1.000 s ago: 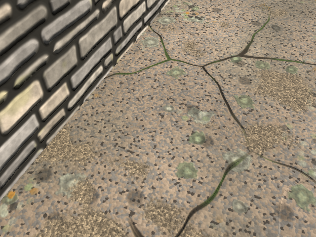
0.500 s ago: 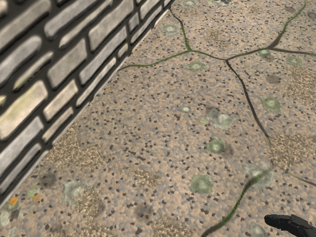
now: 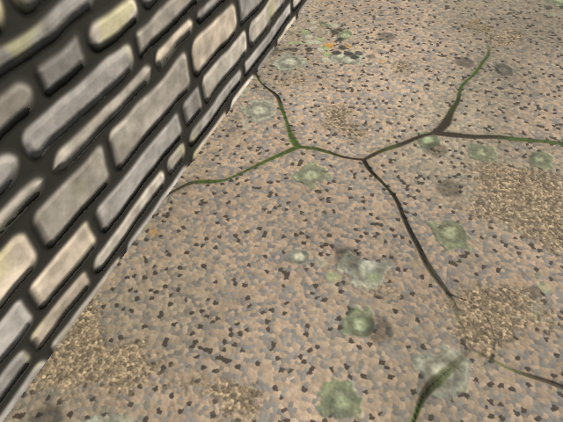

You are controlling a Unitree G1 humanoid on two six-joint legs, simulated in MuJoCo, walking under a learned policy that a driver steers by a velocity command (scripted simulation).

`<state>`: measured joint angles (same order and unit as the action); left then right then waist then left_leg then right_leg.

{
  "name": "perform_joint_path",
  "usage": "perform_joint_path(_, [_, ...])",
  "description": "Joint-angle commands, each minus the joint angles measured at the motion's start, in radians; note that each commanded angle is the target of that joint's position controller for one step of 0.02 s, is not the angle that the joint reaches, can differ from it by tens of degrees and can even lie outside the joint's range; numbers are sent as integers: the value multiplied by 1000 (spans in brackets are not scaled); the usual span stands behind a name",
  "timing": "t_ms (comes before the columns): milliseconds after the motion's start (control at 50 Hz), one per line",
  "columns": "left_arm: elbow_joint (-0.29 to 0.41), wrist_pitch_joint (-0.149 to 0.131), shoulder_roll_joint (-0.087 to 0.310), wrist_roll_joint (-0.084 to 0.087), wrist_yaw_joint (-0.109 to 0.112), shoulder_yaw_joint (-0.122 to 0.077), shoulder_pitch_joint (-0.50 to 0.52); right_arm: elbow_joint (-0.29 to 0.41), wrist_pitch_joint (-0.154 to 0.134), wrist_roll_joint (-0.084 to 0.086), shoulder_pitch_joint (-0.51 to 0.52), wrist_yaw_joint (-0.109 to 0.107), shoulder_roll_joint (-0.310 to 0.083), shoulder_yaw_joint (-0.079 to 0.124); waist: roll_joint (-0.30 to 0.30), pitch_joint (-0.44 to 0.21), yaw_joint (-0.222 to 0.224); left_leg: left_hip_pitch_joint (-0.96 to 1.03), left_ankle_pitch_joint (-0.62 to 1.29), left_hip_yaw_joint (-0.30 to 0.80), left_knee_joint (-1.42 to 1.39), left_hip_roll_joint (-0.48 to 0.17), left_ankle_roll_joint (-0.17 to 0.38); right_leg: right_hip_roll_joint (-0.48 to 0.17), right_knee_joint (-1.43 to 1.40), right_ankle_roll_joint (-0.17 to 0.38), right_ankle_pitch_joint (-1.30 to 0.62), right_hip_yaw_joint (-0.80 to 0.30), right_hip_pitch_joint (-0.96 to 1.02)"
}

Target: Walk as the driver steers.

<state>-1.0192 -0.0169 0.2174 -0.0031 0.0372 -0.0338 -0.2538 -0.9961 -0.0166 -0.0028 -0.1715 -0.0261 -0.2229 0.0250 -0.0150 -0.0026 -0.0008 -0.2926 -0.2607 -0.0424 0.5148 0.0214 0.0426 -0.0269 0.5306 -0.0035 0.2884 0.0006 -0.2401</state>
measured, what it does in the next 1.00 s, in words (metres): walks ahead, turning right: right foot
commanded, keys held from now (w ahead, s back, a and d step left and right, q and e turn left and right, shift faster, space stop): w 0.14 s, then w+e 0.86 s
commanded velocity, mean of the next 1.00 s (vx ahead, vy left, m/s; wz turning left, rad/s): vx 0.42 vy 0.00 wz -0.38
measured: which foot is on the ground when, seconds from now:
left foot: down 0.00-0.66, up 0.68-1.00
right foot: down 0.00-0.18, up 0.20-0.62, down 0.64-1.00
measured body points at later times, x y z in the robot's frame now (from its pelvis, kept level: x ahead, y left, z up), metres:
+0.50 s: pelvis +0.19 +0.03 +0.00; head +0.21 +0.03 +0.45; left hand +0.39 +0.24 -0.12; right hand +0.11 -0.21 -0.14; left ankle +0.07 +0.12 -0.74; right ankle +0.34 -0.14 -0.69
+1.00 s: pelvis +0.46 -0.05 +0.01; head +0.49 -0.08 +0.46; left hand +0.62 +0.19 -0.11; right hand +0.56 -0.37 -0.08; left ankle +0.73 +0.05 -0.68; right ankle +0.40 -0.10 -0.74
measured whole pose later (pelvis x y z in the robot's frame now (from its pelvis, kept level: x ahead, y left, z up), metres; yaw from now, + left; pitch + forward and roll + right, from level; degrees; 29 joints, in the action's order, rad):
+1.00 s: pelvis +0.46 -0.05 +0.01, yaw -25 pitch +2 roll +0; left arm -0.82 -0.06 0.26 0.02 0.00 -0.07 -0.32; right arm -0.79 -0.11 -0.01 -0.02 -0.01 -0.28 0.06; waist -0.03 0.03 0.07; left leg -0.66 0.05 0.12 0.62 -0.10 -0.05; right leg 0.13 0.35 0.10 0.23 -0.12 -0.14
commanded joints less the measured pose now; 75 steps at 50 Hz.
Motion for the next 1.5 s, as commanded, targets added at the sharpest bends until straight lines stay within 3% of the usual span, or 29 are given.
perform_joint_path(20, [15,-23,182,19,5,-46,-102,44,-29,14,62,4,-82,23,154,68,45,-162,-205,-23,87,18,26,-178,-277,150,428,-265,30])
perform_joint_path(80, [12,-48,192,25,5,-59,-118,58,-67,25,101,28,-77,27,177,106,48,-283,-158,23,195,-44,55,-313,-323,232,295,-420,119])
perform_joint_path(160, [51,-46,184,39,-12,-61,0,-28,-79,28,-78,34,-97,47,116,38,-62,161,32,-26,-48,3,52,-169,-212,140,43,-196,-79])
perform_joint_path(180, [70,-48,152,35,-16,-52,42,-60,-75,26,-191,27,-140,65,46,8,-115,315,10,75,-96,-67,69,-105,-61,99,-46,-118,-191])
perform_joint_path(200, [107,-60,70,30,-18,-32,62,-85,-73,25,-316,19,-244,93,-224,-29,-148,501,-92,398,-236,-267,158,36,276,24,9,36,-413])
perform_joint_path(220, [121,-76,91,31,-14,-37,74,-96,-81,13,-378,23,-233,84,-258,-48,-166,542,-63,638,-304,-412,244,71,528,14,255,-48,-545])
perform_joint_path(260, [94,-88,115,63,-28,-48,29,-57,-100,4,-250,20,-127,47,-107,26,-82,486,9,452,-285,-374,184,-12,674,71,121,-164,-628])
perform_joint_path(320, [89,-77,94,47,-39,-57,49,-43,-101,-4,-180,29,-84,26,-80,60,-41,394,308,177,-303,-282,85,-60,570,90,-76,-132,-573])
perform_joint_path(420, [170,-57,29,35,-62,-33,186,-36,-92,-18,-163,4,-140,28,-35,112,-40,250,429,-11,-381,-237,85,-51,325,46,-258,-37,-501])
perform_joint_path(520, [263,-50,26,31,-92,-16,336,-55,-81,2,-239,-10,-167,35,-28,137,-67,306,547,-116,-365,-264,71,-26,123,73,-315,70,-430])
perform_joint_path(580, [291,-45,69,30,-108,-35,306,-39,-64,7,-218,-17,-199,46,-75,71,-3,401,991,-164,-205,-291,55,39,108,129,-221,127,-318])
perform_joint_path(620, [262,-36,143,33,-113,-72,129,-10,-45,3,-180,-23,-226,57,-110,-39,103,383,1175,-170,61,-298,46,94,108,178,-153,141,-92])
perform_joint_path(640, [224,-30,201,32,-100,-105,-32,8,-45,6,-152,-20,-226,57,-82,-112,191,252,1050,-176,294,-259,21,103,32,218,-186,91,159])
perform_joint_path(660, [199,-15,271,33,-72,-122,-135,33,-59,-20,-177,-8,-157,37,118,-198,176,-29,338,-173,656,-159,-13,-92,24,283,-148,-216,433])
perform_joint_path(680, [237,-26,302,19,-73,-117,-93,83,-101,2,-248,19,-54,6,259,-333,74,-385,-322,23,968,44,-38,-325,-170,494,66,-835,669])
perform_joint_path(700, [229,-36,224,13,-71,-96,-102,115,-144,36,-99,35,-156,33,132,-271,136,-495,-263,169,996,-14,-3,-294,-271,426,111,-797,615])
perform_joint_path(720, [235,-51,185,14,-70,-85,-40,149,-158,57,-42,38,-180,39,87,-135,101,-522,-157,153,918,-61,20,-260,-291,378,60,-636,470])
perform_joint_path(760, [269,-70,142,15,-77,-68,95,129,-144,28,-76,18,-178,54,-36,-30,-2,-384,-57,147,738,-136,-3,-170,-316,315,-147,-433,178])
perform_joint_path(820, [279,-73,153,14,-63,-64,99,155,-100,-3,-85,11,-155,60,7,-8,-44,-282,-17,126,602,-162,-59,-118,-344,308,-257,-328,-9])
perform_joint_path(880, [274,-71,200,12,-38,-76,28,215,-89,-20,58,-2,-135,55,38,25,-3,-317,160,101,386,-136,-102,-76,-351,290,-263,-273,-70])
perform_joint_path(1040, [249,-46,192,30,-23,-77,-102,302,-115,10,261,33,-144,44,101,6,78,-226,328,126,-18,-43,-84,-82,-212,216,-137,-353,57])
perform_joint_path(1120, [273,-33,173,20,-15,-71,-82,271,-140,10,94,39,-207,73,150,-65,-26,30,190,110,-100,-35,-13,-64,-23,170,-248,-410,91])
perform_joint_path(1140, [294,-39,115,10,-21,-49,-70,252,-145,-9,-62,31,-259,88,85,-196,-97,289,159,225,-65,-173,53,-6,224,132,-203,-336,-19])
perform_joint_path(1160, [321,-50,62,37,-22,-33,-191,223,-129,-25,-201,26,-343,113,-207,-350,-73,663,-54,650,-122,-406,212,142,561,50,124,-178,-376])
perform_joint_path(1180, [319,-53,138,49,-20,-38,-214,220,-120,1,-198,33,-275,98,-278,-340,-70,682,-258,856,-196,-464,229,79,735,38,298,-183,-539])
perform_joint_path(1200, [320,-47,214,48,-20,-58,-136,243,-112,7,-140,31,-192,76,-162,-198,-89,564,-287,712,-215,-422,182,32,796,31,212,-185,-591])
perform_joint_path(1260, [354,-35,184,25,-24,-67,-28,244,-97,-13,-27,27,-131,53,-77,-12,-34,243,27,377,-278,-301,123,-62,705,28,47,-138,-502])
perform_joint_path(1400, [412,-3,122,29,-36,-57,22,201,-105,-2,-38,33,-182,72,-56,22,-19,202,266,98,-379,-282,154,-100,487,0,-153,-98,-515])
perform_joint_path(1500, [469,-17,93,25,-71,-41,186,175,-84,8,-89,26,-222,76,-38,66,-83,258,322,-49,-365,-268,118,-74,218,18,-317,-11,-466])
Velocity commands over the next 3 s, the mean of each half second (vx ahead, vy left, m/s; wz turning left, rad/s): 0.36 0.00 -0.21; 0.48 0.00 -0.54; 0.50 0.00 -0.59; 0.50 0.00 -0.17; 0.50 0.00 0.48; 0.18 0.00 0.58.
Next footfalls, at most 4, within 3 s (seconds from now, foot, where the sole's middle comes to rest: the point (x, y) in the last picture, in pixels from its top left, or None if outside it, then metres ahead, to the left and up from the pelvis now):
0.64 right None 0.44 -0.11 -0.77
1.14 left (311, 331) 0.77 -0.03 -0.77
1.66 right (457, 314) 0.82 -0.42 -0.77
2.22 left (454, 210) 1.20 -0.49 -0.77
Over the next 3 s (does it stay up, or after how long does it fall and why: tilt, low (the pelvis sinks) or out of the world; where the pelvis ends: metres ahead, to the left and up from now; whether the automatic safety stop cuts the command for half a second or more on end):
stays up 1.26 -0.65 0.00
